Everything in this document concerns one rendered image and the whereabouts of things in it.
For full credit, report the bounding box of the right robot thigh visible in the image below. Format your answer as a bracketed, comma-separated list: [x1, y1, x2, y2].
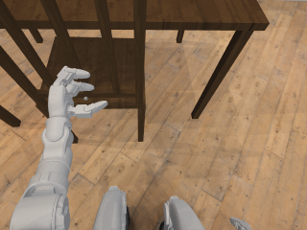
[163, 198, 205, 230]

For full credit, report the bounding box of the left robot hand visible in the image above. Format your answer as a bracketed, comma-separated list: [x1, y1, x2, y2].
[48, 66, 108, 121]

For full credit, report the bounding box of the right robot hand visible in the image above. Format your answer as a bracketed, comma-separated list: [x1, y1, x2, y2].
[229, 217, 252, 230]

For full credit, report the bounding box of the chair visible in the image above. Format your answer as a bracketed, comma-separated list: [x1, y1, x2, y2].
[0, 0, 147, 144]

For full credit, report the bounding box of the right robot shin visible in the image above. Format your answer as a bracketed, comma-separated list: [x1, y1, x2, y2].
[164, 195, 178, 230]

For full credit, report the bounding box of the table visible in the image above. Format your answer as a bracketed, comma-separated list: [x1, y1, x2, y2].
[0, 0, 270, 127]

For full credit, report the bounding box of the robot left forearm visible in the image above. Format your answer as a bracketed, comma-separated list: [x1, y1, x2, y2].
[9, 116, 74, 230]

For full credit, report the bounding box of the left robot upper arm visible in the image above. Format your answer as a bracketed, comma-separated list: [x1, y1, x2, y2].
[12, 193, 70, 230]

